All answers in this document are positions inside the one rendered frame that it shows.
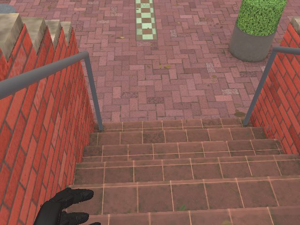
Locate left robot hand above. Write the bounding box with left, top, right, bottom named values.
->
left=33, top=187, right=101, bottom=225

